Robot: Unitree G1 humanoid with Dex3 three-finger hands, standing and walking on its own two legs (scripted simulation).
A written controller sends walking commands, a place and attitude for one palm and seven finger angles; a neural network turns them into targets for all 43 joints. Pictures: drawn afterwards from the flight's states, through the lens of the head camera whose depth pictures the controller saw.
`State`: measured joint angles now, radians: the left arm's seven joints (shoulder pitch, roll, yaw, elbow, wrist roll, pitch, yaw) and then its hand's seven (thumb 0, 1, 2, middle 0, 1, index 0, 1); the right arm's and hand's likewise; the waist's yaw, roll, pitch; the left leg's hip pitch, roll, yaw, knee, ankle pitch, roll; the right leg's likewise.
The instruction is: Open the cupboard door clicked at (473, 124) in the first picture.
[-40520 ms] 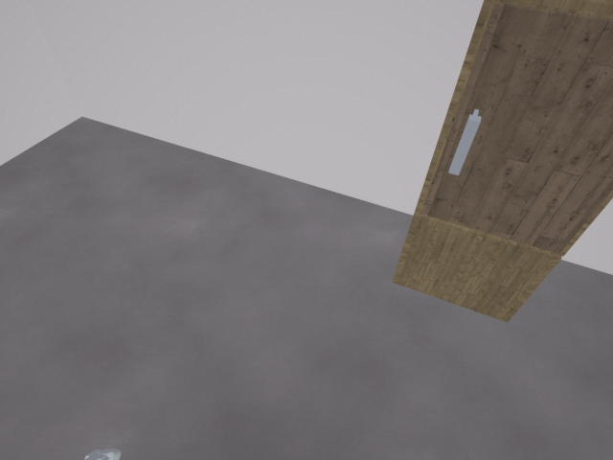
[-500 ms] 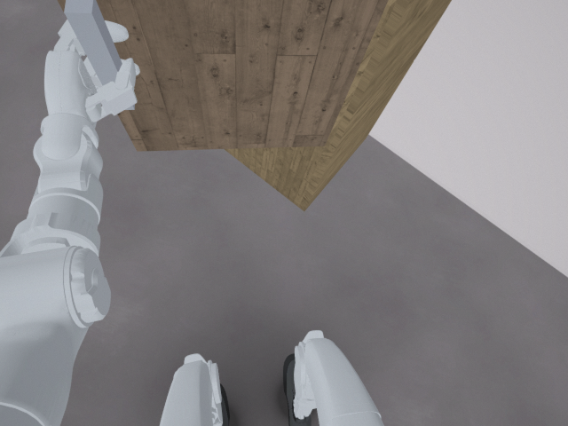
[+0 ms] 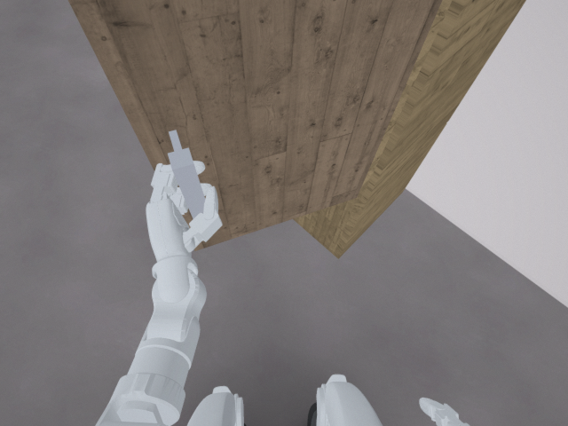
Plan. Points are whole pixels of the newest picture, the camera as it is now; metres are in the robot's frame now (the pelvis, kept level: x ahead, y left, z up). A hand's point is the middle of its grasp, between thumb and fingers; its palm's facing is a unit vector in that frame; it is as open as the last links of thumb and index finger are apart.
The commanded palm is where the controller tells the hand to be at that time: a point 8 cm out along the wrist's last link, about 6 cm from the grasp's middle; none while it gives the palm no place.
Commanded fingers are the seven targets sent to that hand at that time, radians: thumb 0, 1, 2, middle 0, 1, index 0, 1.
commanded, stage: pull the door open along its arc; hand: left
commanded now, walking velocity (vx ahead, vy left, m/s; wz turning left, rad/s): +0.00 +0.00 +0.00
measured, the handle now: (189, 181) +0.45 +0.14 +0.03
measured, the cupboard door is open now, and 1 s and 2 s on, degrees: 66 87 91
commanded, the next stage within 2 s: open thumb and fingers to let go in 0.34 s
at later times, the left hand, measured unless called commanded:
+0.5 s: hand (272, 288) +0.29 +0.02 +0.03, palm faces +0.34 -0.94 -0.04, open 7.1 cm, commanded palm +0.25 +0.06 +0.02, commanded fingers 0.00 0.62 0.78 -0.38 -1.32 -0.38 -1.32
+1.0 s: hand (271, 280) +0.30 +0.02 +0.02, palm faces +0.38 -0.93 -0.02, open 13.1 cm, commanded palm +0.26 +0.06 +0.02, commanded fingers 0.00 -0.50 0.30 -0.24 -0.85 -0.24 -0.85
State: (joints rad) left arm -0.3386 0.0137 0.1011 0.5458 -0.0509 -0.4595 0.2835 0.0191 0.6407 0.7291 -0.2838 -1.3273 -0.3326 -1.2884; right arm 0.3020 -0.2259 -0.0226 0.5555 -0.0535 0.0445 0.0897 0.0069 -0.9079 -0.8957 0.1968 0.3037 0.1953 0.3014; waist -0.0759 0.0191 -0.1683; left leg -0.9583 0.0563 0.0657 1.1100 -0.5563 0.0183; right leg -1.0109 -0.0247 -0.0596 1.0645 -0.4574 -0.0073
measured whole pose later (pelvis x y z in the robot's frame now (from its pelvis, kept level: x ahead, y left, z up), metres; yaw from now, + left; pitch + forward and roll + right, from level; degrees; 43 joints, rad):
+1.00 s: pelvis -0.04 -0.06 -0.01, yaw +4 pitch +17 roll +2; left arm -0.15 -0.12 -0.15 0.47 0.10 -0.44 0.59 0.00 -0.34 0.37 -0.30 -1.17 -0.31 -1.17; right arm 0.20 -0.20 -0.03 0.64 -0.09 -0.07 0.01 0.01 -0.91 -0.90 0.20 0.30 0.19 0.30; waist -0.03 0.02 -0.15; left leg -0.92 0.03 -0.01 1.12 -0.50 -0.05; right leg -0.99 -0.05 -0.12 1.15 -0.47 -0.09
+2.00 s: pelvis -0.03 -0.02 -0.02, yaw +3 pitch +16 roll +1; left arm 0.12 0.02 -0.27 0.15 0.02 -0.40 0.11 -0.01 -0.50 0.30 -0.19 -0.32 -0.19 -0.31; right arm 0.23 -0.21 0.01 0.46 -0.02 -0.02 0.02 0.01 -0.91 -0.90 0.20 0.30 0.20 0.30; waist 0.00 0.02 -0.14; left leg -0.93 0.01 0.03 1.20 -0.55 0.00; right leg -0.99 -0.06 -0.07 1.20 -0.50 -0.03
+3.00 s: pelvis -0.02 -0.01 +0.00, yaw +3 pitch +12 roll -1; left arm 0.51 0.20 -0.01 -0.27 -0.17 -0.26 -0.15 -0.01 -0.50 0.30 -0.15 -0.30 -0.15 -0.30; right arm 0.29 -0.22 0.03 0.40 0.03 -0.09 -0.06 0.01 -0.90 -0.90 0.20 0.30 0.20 0.30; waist 0.00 0.05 -0.15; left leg -0.79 0.02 -0.01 1.12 -0.54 0.00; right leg -0.82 -0.05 -0.11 1.08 -0.47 -0.02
